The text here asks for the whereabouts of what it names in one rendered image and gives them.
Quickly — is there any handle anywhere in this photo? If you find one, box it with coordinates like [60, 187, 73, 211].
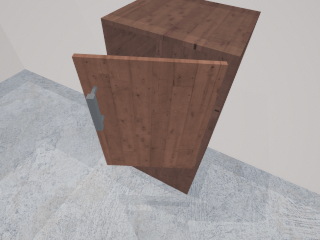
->
[86, 86, 105, 131]

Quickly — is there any cupboard door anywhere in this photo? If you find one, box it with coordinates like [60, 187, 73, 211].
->
[72, 53, 228, 169]

